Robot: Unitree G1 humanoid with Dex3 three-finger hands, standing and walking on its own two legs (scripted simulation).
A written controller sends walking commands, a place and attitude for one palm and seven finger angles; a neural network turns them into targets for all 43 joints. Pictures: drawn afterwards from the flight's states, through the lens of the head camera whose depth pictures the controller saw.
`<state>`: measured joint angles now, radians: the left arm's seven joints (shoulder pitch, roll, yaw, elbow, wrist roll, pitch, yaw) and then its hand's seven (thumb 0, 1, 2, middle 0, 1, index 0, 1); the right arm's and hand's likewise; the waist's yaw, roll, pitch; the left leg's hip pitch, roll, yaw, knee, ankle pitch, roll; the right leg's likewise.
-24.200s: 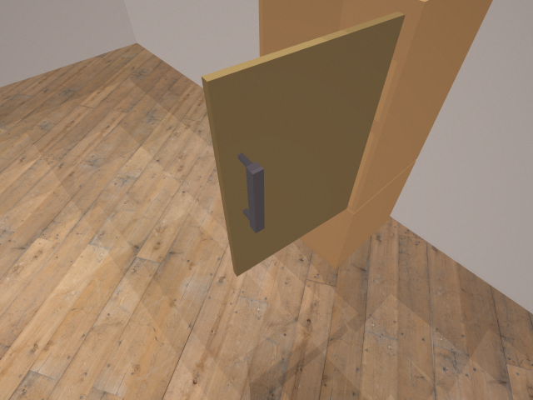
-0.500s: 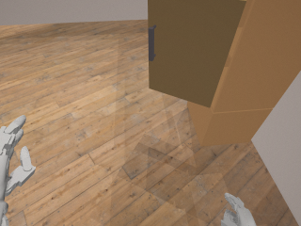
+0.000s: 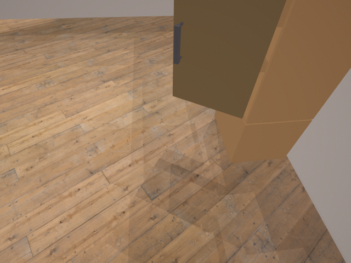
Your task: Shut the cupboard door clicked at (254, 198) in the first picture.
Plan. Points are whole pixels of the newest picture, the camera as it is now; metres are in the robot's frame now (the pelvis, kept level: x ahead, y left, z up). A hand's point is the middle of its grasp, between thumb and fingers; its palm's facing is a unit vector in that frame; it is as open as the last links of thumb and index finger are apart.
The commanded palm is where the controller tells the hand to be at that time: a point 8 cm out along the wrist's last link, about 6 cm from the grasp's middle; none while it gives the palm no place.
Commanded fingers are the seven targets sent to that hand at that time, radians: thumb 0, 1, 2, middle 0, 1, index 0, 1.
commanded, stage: let the arm hang, fingers relaxed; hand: left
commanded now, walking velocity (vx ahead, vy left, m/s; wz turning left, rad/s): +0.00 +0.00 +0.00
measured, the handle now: (178, 43) +1.02 +0.03 +0.00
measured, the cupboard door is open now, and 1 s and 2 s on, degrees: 58 58 58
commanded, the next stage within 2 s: look to check the result in 0.56 s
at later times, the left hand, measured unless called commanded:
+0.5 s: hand out of the picture +0.00 +0.16 -0.18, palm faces +0.00 -0.99 -0.14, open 7.3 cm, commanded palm none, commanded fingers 0.00 0.90 0.90 -0.20 -0.30 -0.20 -0.30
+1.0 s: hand out of the picture +0.02 +0.18 -0.17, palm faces +0.00 -0.98 -0.19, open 7.3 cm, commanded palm none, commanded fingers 0.00 0.90 0.90 -0.20 -0.30 -0.20 -0.30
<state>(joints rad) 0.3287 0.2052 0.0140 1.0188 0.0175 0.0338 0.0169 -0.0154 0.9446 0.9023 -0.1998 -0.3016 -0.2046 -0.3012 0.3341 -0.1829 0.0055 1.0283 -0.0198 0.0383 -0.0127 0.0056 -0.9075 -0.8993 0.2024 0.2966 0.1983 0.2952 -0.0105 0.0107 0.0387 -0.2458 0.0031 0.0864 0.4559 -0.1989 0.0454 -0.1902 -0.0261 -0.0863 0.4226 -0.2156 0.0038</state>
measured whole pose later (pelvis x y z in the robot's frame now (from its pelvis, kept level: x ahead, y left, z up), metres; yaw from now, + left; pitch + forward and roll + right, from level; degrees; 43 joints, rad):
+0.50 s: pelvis +0.01 +0.01 +0.00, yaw -2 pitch -1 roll +0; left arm 0.32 0.10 0.00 1.13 0.02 0.01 0.03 0.00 0.91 0.90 -0.20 -0.30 -0.20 -0.30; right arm 0.31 -0.13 0.00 1.11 -0.01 0.00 -0.03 0.00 -0.91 -0.90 0.20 0.30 0.20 0.30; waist -0.01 -0.01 0.01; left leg -0.18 -0.02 0.12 0.39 -0.19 0.06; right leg -0.16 -0.04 -0.05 0.40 -0.22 0.02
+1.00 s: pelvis +0.03 +0.01 +0.00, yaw -2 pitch -2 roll +0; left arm 0.30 0.15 0.01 1.14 0.02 0.00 0.03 0.00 0.91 0.90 -0.20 -0.30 -0.20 -0.30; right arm 0.30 -0.14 0.00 1.13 -0.01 -0.01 -0.03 0.00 -0.91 -0.90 0.20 0.30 0.20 0.30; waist -0.01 0.00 0.03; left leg -0.15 -0.01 0.12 0.38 -0.21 0.05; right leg -0.13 -0.04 -0.05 0.39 -0.23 0.02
